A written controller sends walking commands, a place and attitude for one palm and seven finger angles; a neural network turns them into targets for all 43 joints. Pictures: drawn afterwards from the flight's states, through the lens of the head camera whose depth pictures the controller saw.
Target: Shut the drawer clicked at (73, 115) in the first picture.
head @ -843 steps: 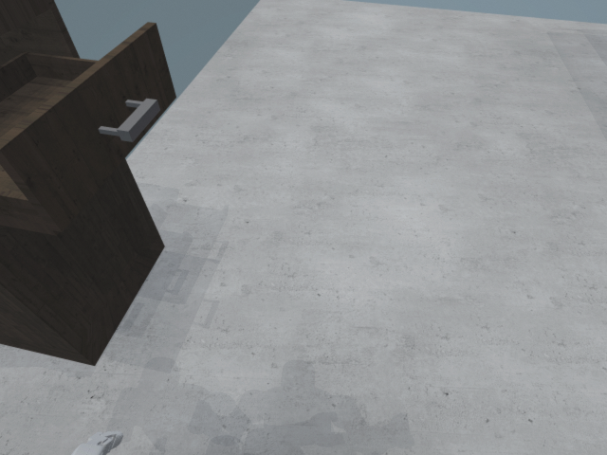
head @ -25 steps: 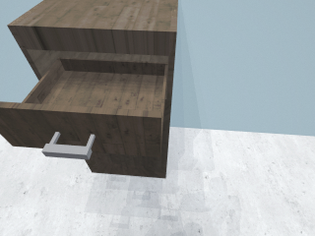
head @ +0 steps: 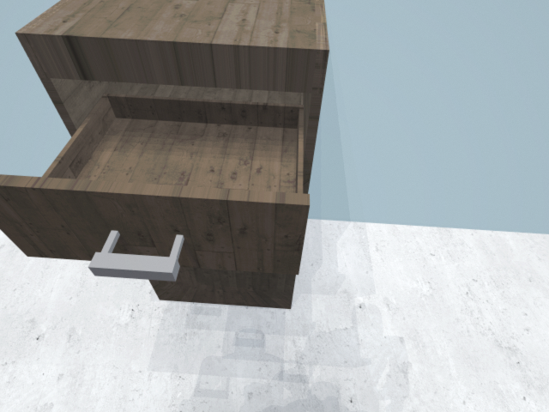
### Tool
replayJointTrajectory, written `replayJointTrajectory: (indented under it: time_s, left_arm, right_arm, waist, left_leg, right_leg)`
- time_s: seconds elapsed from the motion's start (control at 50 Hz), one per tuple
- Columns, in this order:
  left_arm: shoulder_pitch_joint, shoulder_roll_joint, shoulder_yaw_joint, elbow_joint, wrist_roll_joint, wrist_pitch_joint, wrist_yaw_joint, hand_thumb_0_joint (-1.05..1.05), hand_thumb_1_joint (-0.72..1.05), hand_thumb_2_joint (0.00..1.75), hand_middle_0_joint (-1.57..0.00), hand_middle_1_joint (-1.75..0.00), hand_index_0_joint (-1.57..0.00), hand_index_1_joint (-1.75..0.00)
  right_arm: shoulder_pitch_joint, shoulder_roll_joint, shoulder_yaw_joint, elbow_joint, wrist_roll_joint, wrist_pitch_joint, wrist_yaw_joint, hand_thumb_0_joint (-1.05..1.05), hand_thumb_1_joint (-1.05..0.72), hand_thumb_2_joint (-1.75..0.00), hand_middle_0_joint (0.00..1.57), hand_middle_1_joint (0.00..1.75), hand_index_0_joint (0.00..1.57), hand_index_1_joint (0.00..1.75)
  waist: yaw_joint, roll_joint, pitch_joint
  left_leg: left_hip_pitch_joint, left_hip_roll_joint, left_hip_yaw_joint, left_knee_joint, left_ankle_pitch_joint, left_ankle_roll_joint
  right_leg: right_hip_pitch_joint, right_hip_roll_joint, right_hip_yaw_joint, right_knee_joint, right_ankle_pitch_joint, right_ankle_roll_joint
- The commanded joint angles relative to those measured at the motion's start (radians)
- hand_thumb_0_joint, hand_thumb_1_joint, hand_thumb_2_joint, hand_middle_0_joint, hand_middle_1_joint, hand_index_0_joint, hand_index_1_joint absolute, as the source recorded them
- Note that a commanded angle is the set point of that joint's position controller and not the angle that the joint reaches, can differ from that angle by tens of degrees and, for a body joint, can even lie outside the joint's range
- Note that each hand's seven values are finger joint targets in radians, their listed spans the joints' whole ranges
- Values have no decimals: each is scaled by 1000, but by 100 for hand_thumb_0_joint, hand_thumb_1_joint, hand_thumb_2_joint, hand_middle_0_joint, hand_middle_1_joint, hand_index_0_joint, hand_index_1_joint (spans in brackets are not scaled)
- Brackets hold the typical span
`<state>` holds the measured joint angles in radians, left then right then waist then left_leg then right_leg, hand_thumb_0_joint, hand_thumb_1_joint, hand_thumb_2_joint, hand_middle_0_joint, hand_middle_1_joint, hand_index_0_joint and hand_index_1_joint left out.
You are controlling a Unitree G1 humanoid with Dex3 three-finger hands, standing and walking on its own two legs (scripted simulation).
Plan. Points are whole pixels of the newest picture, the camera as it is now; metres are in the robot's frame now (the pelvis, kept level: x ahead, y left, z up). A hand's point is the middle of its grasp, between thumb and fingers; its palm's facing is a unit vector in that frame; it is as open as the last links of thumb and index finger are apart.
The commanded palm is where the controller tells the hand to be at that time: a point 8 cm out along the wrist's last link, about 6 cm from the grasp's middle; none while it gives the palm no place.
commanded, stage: look again from close up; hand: left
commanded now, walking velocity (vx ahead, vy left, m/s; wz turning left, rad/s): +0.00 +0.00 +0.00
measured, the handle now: (140, 253) +0.31 +0.22 +0.07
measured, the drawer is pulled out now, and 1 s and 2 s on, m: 0.26 0.26 0.26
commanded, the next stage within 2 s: raise the hand and make a fist in 0.08 s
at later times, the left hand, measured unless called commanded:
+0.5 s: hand (158, 384) +0.15 +0.16 +0.01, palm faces -0.01 -1.00 -0.05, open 6.5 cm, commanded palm +0.09 +0.24 -0.01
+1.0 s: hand (119, 376) +0.15 +0.20 +0.05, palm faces +0.05 -0.99 -0.09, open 3.9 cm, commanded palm +0.09 +0.24 +0.06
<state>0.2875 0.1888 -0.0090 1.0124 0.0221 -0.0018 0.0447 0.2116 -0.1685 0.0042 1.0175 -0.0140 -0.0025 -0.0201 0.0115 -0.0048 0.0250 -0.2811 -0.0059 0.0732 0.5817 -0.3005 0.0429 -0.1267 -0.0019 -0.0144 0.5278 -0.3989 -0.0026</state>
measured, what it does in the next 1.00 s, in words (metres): stands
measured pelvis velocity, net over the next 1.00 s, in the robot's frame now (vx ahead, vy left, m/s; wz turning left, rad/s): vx -0.01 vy -0.02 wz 0.02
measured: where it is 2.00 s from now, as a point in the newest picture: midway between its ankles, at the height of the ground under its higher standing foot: outside the picture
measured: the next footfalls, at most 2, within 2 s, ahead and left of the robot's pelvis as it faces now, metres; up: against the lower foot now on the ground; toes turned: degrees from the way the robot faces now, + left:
none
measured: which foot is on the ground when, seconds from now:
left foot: down 0.00-1.00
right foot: down 0.00-1.00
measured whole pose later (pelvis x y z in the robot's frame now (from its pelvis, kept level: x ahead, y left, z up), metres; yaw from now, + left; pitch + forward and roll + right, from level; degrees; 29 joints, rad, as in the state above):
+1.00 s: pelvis -0.01 -0.02 -0.03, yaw +1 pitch +7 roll +0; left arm 0.61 0.26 0.27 -0.16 -0.35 -0.29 -0.35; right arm 0.27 -0.22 0.00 0.60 0.06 -0.24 -0.05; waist 0.00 0.04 -0.12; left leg -0.56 0.02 0.04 0.83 -0.38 0.02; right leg -0.50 0.05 -0.11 0.81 -0.44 -0.07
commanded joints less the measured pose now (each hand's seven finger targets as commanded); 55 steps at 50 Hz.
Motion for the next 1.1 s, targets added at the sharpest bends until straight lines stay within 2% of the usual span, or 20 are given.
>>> replayJointTrajectory:
  time_s: [0.0, 0.14, 0.16, 0.18, 0.2, 0.22, 0.24, 0.26, 0.28, 0.3, 0.34, 0.38, 0.4, 0.44, 0.5, 0.62, 0.7, 0.82, 0.94, 1.08]
  left_arm:
    - [75, 97, 18, -24, -4, -8, 4, 0, 90, 90, -20, -30, -20, -30]
    - [70, 110, 18, -12, -7, -9, 3, 0, 90, 90, -20, -30, -20, -30]
    - [110, 96, 14, 0, 7, -32, 37, 0, 90, 90, -20, -30, -20, -30]
    - [-601, 419, 268, -1569, -162, -220, 49, 0, 90, 90, -22, -32, -22, -32]
    - [-83, 302, 189, -1349, -86, -175, 76, 0, 90, 90, -24, -34, -24, -34]
    - [211, 65, 52, -1184, -126, -51, 106, 0, 90, 90, -26, -37, -26, -37]
    - [215, -54, -11, -1113, -142, -25, 85, 0, 90, 90, -28, -39, -28, -39]
    - [134, -8, 35, -1145, -152, -56, 61, 0, 90, 90, -30, -41, -30, -41]
    - [198, 12, 77, -1097, -161, -100, 21, 0, 90, 90, -32, -43, -32, -43]
    - [324, 0, 113, -1020, -183, -155, -25, 0, 90, 90, -34, -45, -34, -45]
    - [451, 33, 172, -980, -215, -285, -129, 0, 90, 90, -38, -50, -38, -50]
    - [483, -1, 167, -937, -267, -438, -257, 0, 90, 90, -42, -54, -42, -54]
    - [442, 26, 190, -942, -282, -511, -315, 0, 90, 90, -44, -56, -44, -56]
    - [433, 127, 293, -1008, -306, -566, -368, 0, 90, 90, -48, -60, -48, -60]
    - [326, 173, 316, -1236, -339, -530, -351, 0, 90, 90, -54, -67, -54, -67]
    - [74, 181, 235, -1429, -337, -574, -310, 0, 90, 90, -66, -80, -66, -80]
    - [106, 199, 224, -1313, -343, -508, -389, 0, 90, 90, -74, -88, -74, -88]
    - [274, 262, 417, -1254, -388, -328, -391, 0, 90, 90, -86, -101, -86, -101]
    - [433, 173, 355, -1383, -395, -359, -388, 0, 90, 90, -98, -114, -98, -114]
    - [415, 144, 259, -1555, -370, -377, -359, 0, 90, 90, -112, -130, -112, -130]
  right_arm:
    - [36, -133, -21, -35, 0, -22, -6, 0, -90, -90, 20, 30, 20, 30]
    - [42, -137, -17, -8, 3, -30, -9, 0, -90, -90, 20, 30, 20, 30]
    - [8, -164, -25, -68, 10, -30, -5, 0, -90, -90, 20, 30, 20, 30]
    - [88, -290, -82, -370, 54, -174, -26, 0, -90, -90, 20, 30, 20, 30]
    - [25, -192, -25, -325, 39, -295, -69, 0, -90, -90, 20, 30, 20, 30]
    - [-13, -158, -43, -297, 52, -322, -64, 0, -90, -90, 20, 30, 20, 30]
    - [51, -143, -52, -273, 55, -316, -45, 0, -90, -90, 20, 30, 20, 30]
    - [11, -173, -76, -327, 43, -313, -32, 0, -90, -90, 20, 30, 20, 30]
    - [-7, -186, -88, -354, 34, -306, -22, 0, -90, -90, 20, 30, 20, 30]
    - [-27, -188, -92, -396, 29, -295, -18, 0, -90, -90, 20, 30, 20, 30]
    - [-61, -195, -85, -460, 27, -270, 0, 0, -90, -90, 20, 30, 20, 30]
    - [-126, -187, -97, -505, 30, -257, 7, 0, -90, -90, 20, 30, 20, 30]
    - [-142, -187, -101, -527, 39, -260, 14, 0, -90, -90, 20, 30, 20, 30]
    - [-155, -194, -107, -590, 50, -250, 18, 0, -90, -90, 20, 30, 20, 30]
    - [-139, -176, -94, -668, 60, -241, -8, 0, -90, -90, 20, 30, 20, 30]
    - [-51, -179, -60, -633, 56, -272, -50, 0, -90, -90, 20, 30, 20, 30]
    - [-56, -194, -46, -601, 69, -309, -60, 0, -90, -90, 20, 30, 20, 30]
    - [-111, -171, -43, -600, 75, -289, -56, 0, -90, -90, 20, 30, 20, 30]
    - [-88, -158, -51, -612, 75, -318, -29, 0, -90, -90, 20, 30, 20, 30]
    - [-65, -174, -52, -622, 77, -376, -23, 0, -90, -90, 20, 30, 20, 30]
  waist:
    - [-1, 20, 12]
    - [1, 9, -34]
    - [0, -23, 33]
    - [-105, 152, -523]
    - [-18, 371, -517]
    - [-34, 327, -362]
    - [-59, 170, -219]
    - [-57, 60, -79]
    - [-46, -30, -62]
    - [-16, -117, -81]
    - [16, -54, -156]
    - [25, -239, -117]
    - [17, -235, -116]
    - [47, -80, -138]
    - [32, 29, -262]
    - [-83, 31, -183]
    - [-69, 66, -162]
    - [25, -20, -260]
    - [35, -38, -261]
    - [12, 47, -233]
  left_leg:
    - [79, 121, -152, -155, 232, 29]
    - [140, 120, -132, -153, 361, 25]
    - [104, 137, -121, 35, 567, 1]
    - [404, 51, -144, -73, 719, -28]
    - [646, 138, -220, -173, 867, -29]
    - [444, 104, -200, -213, 776, -95]
    - [344, 100, -166, -183, 701, -78]
    - [176, 94, -166, -129, 551, -65]
    - [73, 75, -150, -66, 369, -57]
    - [-26, 47, -134, 1, 229, -54]
    - [-150, 9, -98, 77, 170, -65]
    - [-332, -1, -71, 195, 89, -51]
    - [-405, -3, -71, 236, 18, -52]
    - [-431, -10, -53, 262, -44, -48]
    - [-391, -14, -45, 284, -87, -23]
    - [-378, 9, -91, 356, -126, 0]
    - [-358, 12, -111, 320, -104, 2]
    - [-315, 10, -125, 259, 39, -14]
    - [-210, 5, -114, 190, 192, -7]
    - [-112, 8, -111, 129, 162, 2]
  right_leg:
    - [-96, -61, 58, -90, 157, -26]
    - [-70, -79, 61, -91, 239, -16]
    - [-140, -110, 112, -128, 510, -2]
    - [-132, -29, -36, 9, 621, -34]
    - [-260, 20, -63, 189, 258, -27]
    - [-301, 20, -61, 273, 50, -22]
    - [-353, 6, -54, 257, 39, -10]
    - [-389, -2, -73, 189, 1, -10]
    - [-404, 8, -91, 100, 4, -16]
    - [-392, 18, -107, 57, 66, -20]
    - [-385, 16, -100, 123, 132, -33]
    - [-453, 6, -45, 199, 134, -19]
    - [-497, -4, -8, 221, 56, -16]
    - [-496, -16, 47, 226, -67, -30]
    - [-476, -20, 98, 199, -185, -17]
    - [-558, -25, 172, 107, -277, 8]
    - [-503, -38, 175, 74, -208, 16]
    - [-269, -87, 199, 67, 135, 80]
    - [-239, -44, 88, 125, 482, 82]
    - [-340, 14, -30, 130, 243, 4]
